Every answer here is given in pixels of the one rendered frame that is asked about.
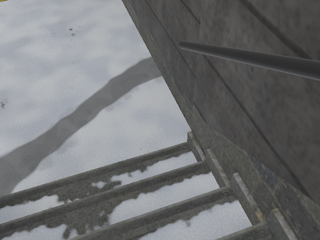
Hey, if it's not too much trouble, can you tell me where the stairs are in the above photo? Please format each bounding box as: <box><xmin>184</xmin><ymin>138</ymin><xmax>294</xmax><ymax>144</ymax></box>
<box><xmin>0</xmin><ymin>142</ymin><xmax>276</xmax><ymax>240</ymax></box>

